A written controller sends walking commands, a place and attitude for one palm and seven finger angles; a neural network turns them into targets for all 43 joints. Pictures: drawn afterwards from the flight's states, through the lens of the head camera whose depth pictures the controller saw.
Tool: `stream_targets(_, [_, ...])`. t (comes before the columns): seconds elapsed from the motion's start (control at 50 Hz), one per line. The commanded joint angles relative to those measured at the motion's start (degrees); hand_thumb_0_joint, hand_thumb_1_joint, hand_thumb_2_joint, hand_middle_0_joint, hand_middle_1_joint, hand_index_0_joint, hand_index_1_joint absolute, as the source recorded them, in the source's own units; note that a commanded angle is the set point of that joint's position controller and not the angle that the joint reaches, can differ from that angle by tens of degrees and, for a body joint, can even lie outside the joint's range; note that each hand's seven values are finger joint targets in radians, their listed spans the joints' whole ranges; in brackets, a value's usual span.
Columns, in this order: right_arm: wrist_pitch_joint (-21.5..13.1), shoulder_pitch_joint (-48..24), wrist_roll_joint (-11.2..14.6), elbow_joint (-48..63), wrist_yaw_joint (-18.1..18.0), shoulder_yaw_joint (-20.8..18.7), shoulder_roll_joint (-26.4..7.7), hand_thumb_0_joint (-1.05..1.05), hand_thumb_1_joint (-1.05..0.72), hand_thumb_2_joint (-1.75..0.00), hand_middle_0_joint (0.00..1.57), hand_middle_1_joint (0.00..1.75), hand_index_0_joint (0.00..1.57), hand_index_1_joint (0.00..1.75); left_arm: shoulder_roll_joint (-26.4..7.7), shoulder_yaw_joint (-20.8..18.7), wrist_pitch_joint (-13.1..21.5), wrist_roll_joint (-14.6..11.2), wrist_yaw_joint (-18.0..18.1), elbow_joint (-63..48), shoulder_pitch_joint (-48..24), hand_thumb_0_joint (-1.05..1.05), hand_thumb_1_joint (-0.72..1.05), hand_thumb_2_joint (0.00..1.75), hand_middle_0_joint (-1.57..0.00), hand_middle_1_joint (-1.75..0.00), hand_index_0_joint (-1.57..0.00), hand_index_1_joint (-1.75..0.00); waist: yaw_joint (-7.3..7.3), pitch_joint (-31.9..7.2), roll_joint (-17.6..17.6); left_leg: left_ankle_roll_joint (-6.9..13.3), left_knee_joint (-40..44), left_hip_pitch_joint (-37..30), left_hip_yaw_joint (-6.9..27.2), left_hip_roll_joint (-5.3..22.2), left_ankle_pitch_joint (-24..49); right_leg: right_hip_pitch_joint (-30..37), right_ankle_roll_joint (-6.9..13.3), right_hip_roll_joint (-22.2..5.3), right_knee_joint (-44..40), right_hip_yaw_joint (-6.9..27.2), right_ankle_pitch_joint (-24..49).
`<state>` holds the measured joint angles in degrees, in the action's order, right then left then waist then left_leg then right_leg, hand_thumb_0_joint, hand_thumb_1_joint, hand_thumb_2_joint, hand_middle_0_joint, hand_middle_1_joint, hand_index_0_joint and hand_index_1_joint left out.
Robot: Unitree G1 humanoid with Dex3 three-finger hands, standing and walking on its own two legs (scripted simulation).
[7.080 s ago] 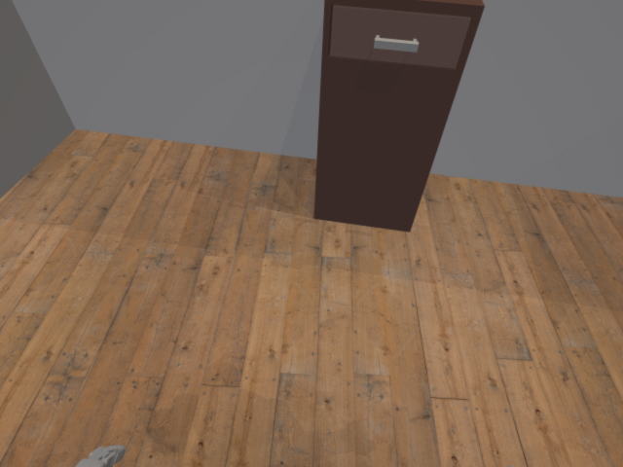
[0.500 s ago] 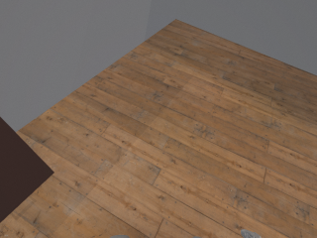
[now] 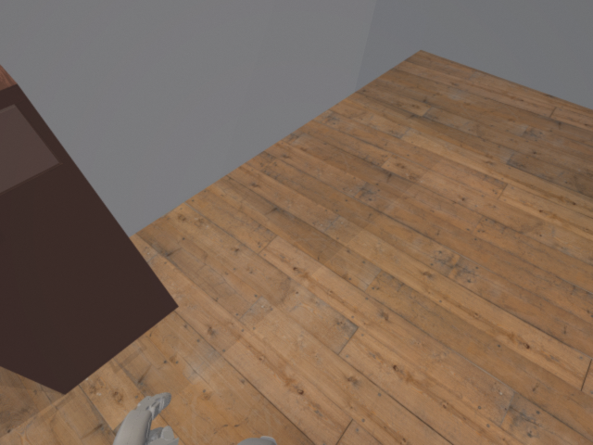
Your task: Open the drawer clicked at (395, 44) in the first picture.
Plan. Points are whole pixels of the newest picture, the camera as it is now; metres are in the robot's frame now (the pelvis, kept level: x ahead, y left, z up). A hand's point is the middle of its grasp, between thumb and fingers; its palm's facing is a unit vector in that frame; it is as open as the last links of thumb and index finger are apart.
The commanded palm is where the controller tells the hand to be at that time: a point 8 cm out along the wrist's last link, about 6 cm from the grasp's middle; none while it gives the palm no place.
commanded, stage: turn to face it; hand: left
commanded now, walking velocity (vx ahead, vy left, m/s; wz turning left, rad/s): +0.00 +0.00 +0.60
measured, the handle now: out of the picture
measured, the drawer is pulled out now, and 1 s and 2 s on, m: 0.00 0.00 0.00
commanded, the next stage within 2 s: take the last steps up to it in 1.10 s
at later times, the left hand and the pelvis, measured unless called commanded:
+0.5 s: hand out of the picture -0.08 +0.25 -0.18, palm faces +0.37 -0.89 -0.27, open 7.4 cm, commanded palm none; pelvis -0.03 +0.03 -0.01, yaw +18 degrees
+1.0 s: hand out of the picture -0.03 +0.23 -0.13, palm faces +0.52 -0.80 -0.30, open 7.4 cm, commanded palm none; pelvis -0.03 -0.01 +0.00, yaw +33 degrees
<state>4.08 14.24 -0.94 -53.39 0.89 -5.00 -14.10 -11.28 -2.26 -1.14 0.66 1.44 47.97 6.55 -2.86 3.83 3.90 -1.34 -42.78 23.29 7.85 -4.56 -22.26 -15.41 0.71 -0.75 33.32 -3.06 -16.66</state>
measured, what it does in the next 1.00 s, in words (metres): steps on the spot, turning left: left foot, then right foot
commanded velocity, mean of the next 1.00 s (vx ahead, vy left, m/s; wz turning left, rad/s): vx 0.00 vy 0.00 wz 0.52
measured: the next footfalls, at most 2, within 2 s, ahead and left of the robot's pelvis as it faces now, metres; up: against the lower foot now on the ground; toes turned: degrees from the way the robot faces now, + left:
left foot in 0.44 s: -0.01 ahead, +0.14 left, +0.00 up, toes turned +22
right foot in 0.94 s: +0.06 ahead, -0.08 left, +0.00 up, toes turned +30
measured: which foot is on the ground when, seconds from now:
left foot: up 0.00-0.42, down 0.44-0.94, up 0.96-1.00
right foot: down 0.00-0.44, up 0.46-0.92, down 0.94-1.00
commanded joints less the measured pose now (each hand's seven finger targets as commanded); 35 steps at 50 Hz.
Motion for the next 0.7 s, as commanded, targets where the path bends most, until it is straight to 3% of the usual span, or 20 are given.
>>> stream_targets(0.0, [-0.74,-0.76,-0.53,4.63,0.27,-2.28,-6.62,0.0,-0.9,-0.9,0.2,0.3,0.2,0.3,-11.46,-3.07,1.18,0.08,1.12,-4.53,-0.79,0.0,0.9,0.9,-0.2,-0.3,-0.2,-0.3,1.02,-2.28,-13.76,-1.31,-25.55,9.77,-2.3,4.55,-3.5,2.38,5.85,-21.11,-20.09,16.05,0.78])
stream_targets(0.02, [-0.56,-0.25,-0.71,3.59,0.67,-1.97,-6.14,0.0,-0.9,-0.9,0.2,0.3,0.2,0.3,-9.96,-2.37,1.38,0.05,0.82,-4.5,-1.94,0.0,0.9,0.9,-0.2,-0.3,-0.2,-0.3,0.32,-0.45,-12.15,-1.99,-27.46,9.89,-3.89,5.4,-0.06,2.22,4.85,-17.99,-18.33,10.37,5.5])
stream_targets(0.06, [-0.49,0.28,-0.53,3.05,0.96,-1.5,-5.05,0.0,-0.9,-0.9,0.2,0.3,0.2,0.3,-9.03,-2.03,1.93,0.12,0.66,-3.75,0.36,0.0,0.9,0.9,-0.2,-0.3,-0.2,-0.3,0.78,-1.05,-12.82,-2.96,-27.71,10.69,-5.52,5.5,2.42,5.29,4.4,-16.16,-16.23,4.79,13.73])
stream_targets(0.16, [0.0,-4.47,-0.35,3.94,1.07,-1.15,-4.82,0.0,-0.9,-0.9,0.2,0.3,0.2,0.3,-10.59,-2.62,1.71,0.53,0.74,-1.54,6.11,0.0,0.9,0.9,-0.2,-0.3,-0.2,-0.3,3.53,-1.07,-13.52,-3.99,-21.22,9.74,-7.93,6.9,0.96,8.41,5.64,-18.29,-16.18,2.57,14.27])
stream_targets(0.3, [-1.28,-8.88,0.38,5.45,1.02,0.29,-3.64,0.0,-0.9,-0.9,0.2,0.3,0.2,0.3,-13.51,-3.59,1.06,1.09,0.43,0.79,9.53,0.0,0.9,0.9,-0.2,-0.3,-0.2,-0.3,5.83,-4.78,-16.08,-2.68,-2.37,1.32,-12.83,6.51,-3.78,12.01,6.67,-21.27,-10.12,-1.04,26.84])
stream_targets(0.34, [-1.7,-6.95,0.38,5.23,0.79,0.37,-3.82,0.0,-0.9,-0.9,0.2,0.3,0.2,0.3,-14.13,-3.89,0.8,1.05,0.3,1.11,9.16,0.0,0.9,0.9,-0.2,-0.3,-0.2,-0.3,4.92,-6.43,-16.22,-1.98,3.65,-2.56,-14.28,5.83,-1.31,11.72,5.55,-21.46,-7.13,-2.79,28.08])
stream_targets(0.36, [-1.94,-5.65,0.28,5.01,0.7,0.26,-4.27,0.0,-0.9,-0.9,0.2,0.3,0.2,0.3,-14.04,-3.98,0.64,0.85,0.18,1.32,8.8,0.0,0.9,0.9,-0.2,-0.3,-0.2,-0.3,3.96,-7.08,-15.35,-1.58,8.74,-5.75,-14.63,5.58,2.49,10.71,4.08,-20.86,-4.51,-4.42,26.87])
stream_targets(0.38, [-2.34,-2.99,0.15,4.44,0.7,-0.1,-5.78,0.0,-0.9,-0.9,0.2,0.3,0.2,0.3,-13.71,-4.08,0.4,0.38,0.07,1.26,8.19,0.0,0.9,0.9,-0.2,-0.3,-0.2,-0.3,2.15,-8.55,-12.29,-0.92,16.23,-12.37,-13.66,5.97,9.76,7.13,1.71,-19.85,0.65,-6.44,23.07])
stream_targets(0.4, [-2.9,0.21,-0.04,3.94,0.59,-1.13,-10.25,0.0,-0.9,-0.9,0.2,0.3,0.2,0.3,-11.52,-3.66,0.04,-0.01,-0.12,0.54,8.69,0.0,0.9,0.9,-0.2,-0.3,-0.2,-0.3,0.31,-10.91,-0.85,1.9,21.31,-22.27,-4.02,12.64,19.0,-2.81,-1.69,-15.86,11.74,-8.34,11.81])
stream_targets(0.42, [-3.1,3.63,-0.14,3.65,0.07,-2.78,-16.45,0.0,-0.9,-0.9,0.2,0.3,0.2,0.3,-7.35,-2.59,-0.16,-0.24,-0.54,-2.15,6.19,0.0,0.9,0.9,-0.2,-0.3,-0.2,-0.3,-2.04,-10.21,16.35,9.31,22.89,-27.09,15.12,27.33,42.25,-18.87,-6.31,-7.75,23.91,-7.91,-21.18])
stream_targets(0.44, [-2.63,6.36,-0.01,2.12,-0.26,-2.74,-17.4,0.0,-0.9,-0.9,0.2,0.3,0.2,0.3,-8.77,-2.29,-0.8,0.32,-0.22,-3.3,2.49,0.0,0.9,0.9,-0.2,-0.3,-0.2,-0.3,-3.04,-10.55,10.14,13.6,21.79,-24.49,14.25,29.85,44.06,-19.02,-5.38,-7.45,30.52,-1.42,-22.21])
stream_targets(0.46, [-2.76,4.21,-0.23,2.14,-0.71,-2.23,-15.25,0.0,-0.9,-0.9,0.2,0.3,0.2,0.3,-8.58,-2.54,-1.16,0.5,-0.14,-2.78,1.44,0.0,0.9,0.9,-0.2,-0.3,-0.2,-0.3,-1.99,-8.14,8.82,12.94,23.23,-19.95,10.99,26.38,34.82,-18.93,-4.96,-8.26,32.38,0.76,-18.34])
stream_targets(0.48, [-2.77,0.0,-0.37,3.5,-1.19,-1.92,-13.74,0.0,-0.9,-0.9,0.2,0.3,0.2,0.3,-8.44,-2.98,-1.2,0.37,-0.29,-1.98,1.5,0.0,0.9,0.9,-0.2,-0.3,-0.2,-0.3,-0.83,-6.18,10.71,12.02,23.71,-17.5,10.1,23.29,28.65,-19.87,-5.15,-7.91,33.7,1.48,-14.29])
stream_targets(0.5, [-2.82,-3.66,-0.31,4.62,-1.27,-1.29,-12.15,0.0,-0.9,-0.9,0.2,0.3,0.2,0.3,-9.35,-3.13,-1.12,0.39,-0.68,-1.13,1.92,0.0,0.9,0.9,-0.2,-0.3,-0.2,-0.3,0.47,-4.6,8.75,10.63,24.29,-14.25,7.86,20.84,24.19,-18.72,-5.33,-7.83,34.16,2.31,-10.0])
stream_targets(0.52, [-2.98,-5.91,-0.34,5.33,-1.24,-0.79,-11.1,0.0,-0.9,-0.9,0.2,0.3,0.2,0.3,-9.32,-3.23,-1.06,0.51,-0.94,-0.24,3.63,0.0,0.9,0.9,-0.2,-0.3,-0.2,-0.3,1.82,-3.87,7.11,9.39,24.63,-13.18,5.56,18.54,23.53,-17.65,-5.46,-7.27,34.05,2.3,-7.0])
stream_targets(0.54, [-3.25,-6.03,-0.24,5.6,-1.26,-0.63,-10.71,0.0,-0.9,-0.9,0.2,0.3,0.2,0.3,-9.19,-3.21,-0.95,0.54,-1.07,0.35,4.53,0.0,0.9,0.9,-0.2,-0.3,-0.2,-0.3,2.13,-4.45,5.14,9.0,24.5,-14.04,4.87,17.41,25.45,-17.11,-5.79,-6.68,33.61,1.99,-5.6])
stream_targets(0.6, [-3.31,-4.98,-0.01,5.66,-1.25,-0.67,-10.73,0.0,-0.9,-0.9,0.2,0.3,0.2,0.3,-9.31,-3.13,-0.95,0.45,-0.82,0.53,4.84,0.0,0.9,0.9,-0.2,-0.3,-0.2,-0.3,2.05,-5.46,3.45,9.37,24.76,-14.39,4.99,16.45,25.6,-15.45,-6.35,-5.82,30.74,2.35,-4.44])
stream_targets(0.68, [-3.03,-2.65,-0.25,5.21,-1.12,-1.06,-10.74,0.0,-0.9,-0.9,0.2,0.3,0.2,0.3,-8.63,-2.93,-0.92,0.35,-0.44,-0.92,2.59,0.0,0.9,0.9,-0.2,-0.3,-0.2,-0.3,0.92,-5.68,3.79,10.76,24.87,-15.88,9.5,16.72,22.18,-15.29,-6.6,-4.58,25.36,2.82,-5.94])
